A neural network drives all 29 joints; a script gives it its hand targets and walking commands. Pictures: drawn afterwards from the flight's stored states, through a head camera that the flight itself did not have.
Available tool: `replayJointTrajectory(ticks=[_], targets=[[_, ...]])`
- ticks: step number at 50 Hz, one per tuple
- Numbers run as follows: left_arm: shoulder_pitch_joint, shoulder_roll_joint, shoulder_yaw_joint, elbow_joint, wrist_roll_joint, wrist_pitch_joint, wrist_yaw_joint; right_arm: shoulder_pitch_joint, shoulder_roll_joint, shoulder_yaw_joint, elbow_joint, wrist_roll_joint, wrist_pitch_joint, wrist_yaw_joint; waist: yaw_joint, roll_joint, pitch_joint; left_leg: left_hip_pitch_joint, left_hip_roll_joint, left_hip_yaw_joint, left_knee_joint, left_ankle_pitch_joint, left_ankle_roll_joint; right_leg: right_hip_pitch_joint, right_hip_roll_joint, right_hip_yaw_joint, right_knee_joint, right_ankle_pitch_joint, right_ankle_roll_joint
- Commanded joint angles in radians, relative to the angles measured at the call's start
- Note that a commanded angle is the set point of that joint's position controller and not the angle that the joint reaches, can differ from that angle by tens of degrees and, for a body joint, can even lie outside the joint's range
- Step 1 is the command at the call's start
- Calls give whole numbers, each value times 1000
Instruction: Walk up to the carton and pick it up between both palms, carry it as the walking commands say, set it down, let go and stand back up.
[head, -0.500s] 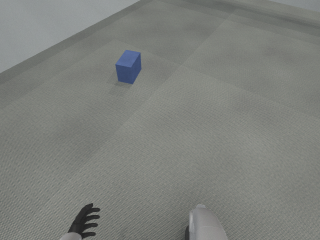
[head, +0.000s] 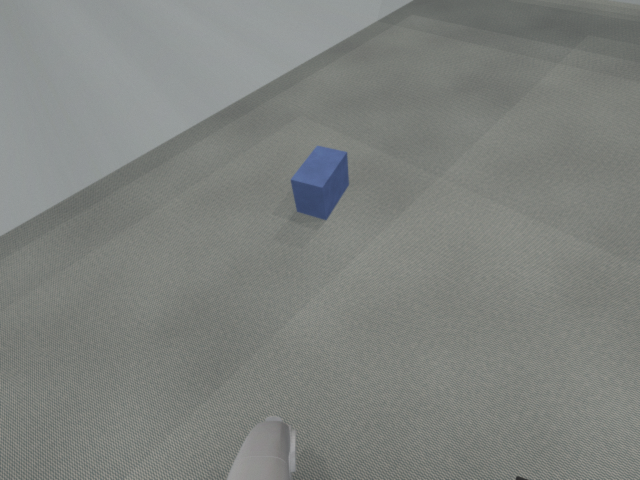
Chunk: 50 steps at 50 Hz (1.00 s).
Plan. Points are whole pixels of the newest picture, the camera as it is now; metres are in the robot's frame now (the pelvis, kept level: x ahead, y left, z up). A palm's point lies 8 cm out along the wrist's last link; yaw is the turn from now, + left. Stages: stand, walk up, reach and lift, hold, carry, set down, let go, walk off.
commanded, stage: walk up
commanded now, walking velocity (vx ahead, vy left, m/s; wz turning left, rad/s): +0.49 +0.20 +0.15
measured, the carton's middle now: (321, 182) +1.39 +0.17 -0.69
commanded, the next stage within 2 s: none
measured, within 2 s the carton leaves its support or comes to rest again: neither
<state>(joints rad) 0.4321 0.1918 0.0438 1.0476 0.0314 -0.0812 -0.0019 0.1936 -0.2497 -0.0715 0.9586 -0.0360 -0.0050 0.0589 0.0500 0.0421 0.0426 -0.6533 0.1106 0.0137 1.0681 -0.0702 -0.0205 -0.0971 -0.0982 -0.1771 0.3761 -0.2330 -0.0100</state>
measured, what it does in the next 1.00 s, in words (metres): walks ahead: left foot, then right foot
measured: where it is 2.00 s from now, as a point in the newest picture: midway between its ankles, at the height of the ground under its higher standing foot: (329, 276)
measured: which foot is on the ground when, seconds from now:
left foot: up 0.00-0.24, down 0.26-0.76, up 0.78-1.00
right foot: down 0.00-0.26, up 0.28-0.72, down 0.74-1.00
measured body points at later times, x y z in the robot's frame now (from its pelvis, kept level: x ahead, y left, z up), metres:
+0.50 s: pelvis +0.26 +0.09 +0.00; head +0.26 +0.11 +0.45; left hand +0.33 +0.34 -0.15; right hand +0.25 -0.16 -0.14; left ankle +0.26 +0.21 -0.75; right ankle +0.32 -0.07 -0.68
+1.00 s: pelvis +0.50 +0.01 +0.01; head +0.51 -0.05 +0.45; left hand +0.46 +0.26 -0.12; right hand +0.55 -0.23 -0.17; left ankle +0.51 +0.21 -0.64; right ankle +0.53 -0.06 -0.75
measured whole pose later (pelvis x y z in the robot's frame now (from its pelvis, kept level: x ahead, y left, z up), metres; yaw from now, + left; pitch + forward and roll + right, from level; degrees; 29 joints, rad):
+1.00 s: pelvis +0.50 +0.01 +0.01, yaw +1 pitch -2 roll +5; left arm 0.40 0.18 0.04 1.05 0.01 -0.08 -0.01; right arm 0.26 -0.25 -0.06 1.03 -0.04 -0.01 0.05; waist 0.04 0.03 0.04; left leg -0.52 0.10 0.04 1.10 -0.10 -0.02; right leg -0.17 -0.10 -0.15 0.36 -0.16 -0.05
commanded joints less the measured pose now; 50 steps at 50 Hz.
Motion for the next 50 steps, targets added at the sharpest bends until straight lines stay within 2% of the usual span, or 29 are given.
replayJointTrajectory(ticks=[1,4,5,8,9,11,12,13,14,15,16,17,20,24,25,27,32,34,36,37,38,39,40,41,43,44,48,49,50], targets=[[-29,128,24,-64,-7,-13,2,-23,-4,11,-49,3,10,27,-25,-224,100,-4,7,22,-143,112,-12,-100,-212,85,-222,36,-18],[84,149,37,-37,-17,-5,15,-159,23,21,-96,11,12,29,24,-259,133,-25,14,38,-306,118,-23,5,-242,79,-245,75,-19],[92,149,39,-30,-20,-2,16,-174,14,20,-95,10,6,28,24,-233,109,19,10,45,-358,113,-24,13,-243,73,-243,43,-17],[77,158,42,-50,-23,2,2,-222,27,31,-115,17,-25,15,0,-302,93,164,-28,100,-490,-13,-3,-5,-187,20,-223,75,-44],[78,166,45,-30,-18,6,3,-182,12,24,-86,9,-32,8,-14,-285,93,191,-57,144,-500,-106,-1,35,-202,15,-165,216,-57],[102,145,35,-20,-23,13,-1,-11,-14,14,-19,-6,-46,-7,-61,-156,-18,395,-83,160,-559,-154,33,19,-174,-27,84,300,-41],[120,121,31,-17,-28,13,2,124,-63,-4,29,-8,-66,-30,-116,-7,-141,637,-93,161,-581,-163,60,-69,-128,-27,315,276,-41],[110,70,14,-54,-37,4,-2,277,-153,-31,53,-25,-75,-46,-189,182,-249,874,143,-142,-653,-262,132,-329,-38,-42,607,-8,-9],[107,31,6,-113,-23,-2,-8,408,-284,-63,54,-17,-80,-61,-205,357,-330,985,398,-550,-770,-214,191,-551,68,59,853,-352,14],[26,60,18,-104,-18,4,-5,363,-263,-45,70,-1,-78,-61,-164,190,-197,856,411,-578,-832,-132,199,-589,-2,151,926,-340,-1],[-11,55,21,-80,-26,14,-7,276,-201,-26,53,-2,-84,-56,-163,-25,-152,831,363,-439,-786,-7,191,-606,-51,158,900,-250,-9],[6,55,16,-69,-20,20,-8,213,-171,-11,41,12,-92,-51,-126,-49,-157,741,308,-338,-735,120,151,-547,-70,180,859,-197,-13],[-5,32,3,-98,-14,45,-23,106,-67,16,45,13,-106,-57,-65,163,-11,507,216,-179,-832,-26,122,-454,-82,169,755,-85,23],[-150,34,19,-134,-16,73,-44,117,-48,19,34,16,-100,-51,-48,164,121,360,203,-53,-978,-201,113,-453,-86,99,566,85,48],[-198,43,20,-145,-18,75,-45,129,-61,15,47,15,-96,-54,-63,74,120,372,208,-41,-983,-226,115,-432,-69,81,489,101,58],[-260,59,18,-144,-8,76,-51,213,-62,16,73,17,-98,-57,-93,77,118,471,206,-71,-993,-228,107,-491,-67,84,414,154,60],[-362,62,12,-169,-21,42,-62,204,-86,12,85,15,-93,-58,-98,199,16,516,127,61,-919,-136,107,-312,-16,39,216,167,50],[-372,74,14,-168,-23,32,-47,297,-76,11,97,13,-78,-61,-115,152,17,520,122,45,-841,-90,108,-259,6,6,173,115,35],[-222,121,44,-122,-10,21,-30,256,-81,15,103,16,-74,-56,-19,-5,-65,466,69,99,-587,12,90,-28,2,20,93,121,4],[11,205,71,-42,1,11,-9,256,-75,14,93,13,-75,-57,73,-180,-191,304,27,100,-289,-81,55,223,-120,181,59,71,-39],[164,336,84,-20,21,11,5,302,10,29,73,16,-68,-61,86,-381,-220,91,-104,89,15,-457,12,321,-419,642,-110,3,-61],[209,373,78,-18,0,18,9,293,-52,12,61,29,-53,-58,65,-263,-260,81,-66,-30,167,-439,8,307,-515,777,-159,74,-80],[54,295,65,-37,-10,16,5,333,-48,13,92,24,-51,-53,-9,-260,-164,89,-7,-57,187,-360,-9,149,-413,637,-141,53,-70],[-40,217,44,-60,-4,12,3,297,-34,20,109,12,-46,-50,-33,-158,-37,100,9,-63,156,-266,-8,17,-340,522,-178,37,-32],[-112,129,27,-83,-27,2,-2,282,15,14,108,5,-28,-30,-58,-220,42,144,19,-44,91,-130,10,-96,-230,274,-198,38,41],[-87,120,20,-60,-29,-3,-7,272,27,19,115,4,-15,-18,-56,-257,39,150,17,-18,49,-71,7,-137,-220,228,-205,71,49],[19,83,1,-22,-14,-14,-6,204,13,1,67,-7,6,-5,-45,-216,39,124,11,18,70,22,1,-114,-199,192,-213,120,65],[9,102,5,-28,-18,-13,-5,145,-9,4,53,-4,8,5,-37,-210,38,67,6,30,57,31,-7,-69,-202,166,-205,138,15],[62,105,7,-19,-15,-12,-1,129,-10,-5,44,-4,16,2,-34,-221,45,57,-3,38,61,39,-17,-67,-201,186,-213,115,41]])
